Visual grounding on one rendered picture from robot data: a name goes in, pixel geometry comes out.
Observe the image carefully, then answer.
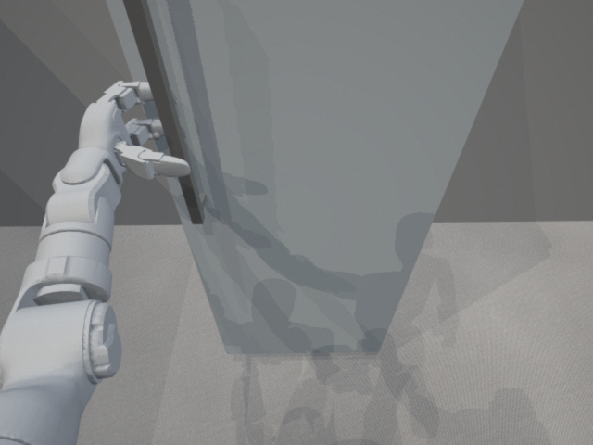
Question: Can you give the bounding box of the robot left hand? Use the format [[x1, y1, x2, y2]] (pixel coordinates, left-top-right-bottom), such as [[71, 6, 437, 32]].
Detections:
[[79, 81, 190, 180]]

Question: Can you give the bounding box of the fridge door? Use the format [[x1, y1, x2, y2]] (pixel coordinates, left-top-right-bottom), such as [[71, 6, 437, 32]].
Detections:
[[107, 0, 524, 354]]

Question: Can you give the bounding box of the robot left forearm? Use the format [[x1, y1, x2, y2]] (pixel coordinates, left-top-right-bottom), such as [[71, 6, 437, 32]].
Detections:
[[0, 147, 123, 387]]

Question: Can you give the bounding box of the left robot upper arm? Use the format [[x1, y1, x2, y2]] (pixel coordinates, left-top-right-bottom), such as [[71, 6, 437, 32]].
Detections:
[[0, 299, 122, 445]]

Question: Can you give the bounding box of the handle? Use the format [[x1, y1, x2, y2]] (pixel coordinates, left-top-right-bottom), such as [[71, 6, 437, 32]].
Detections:
[[123, 0, 207, 224]]

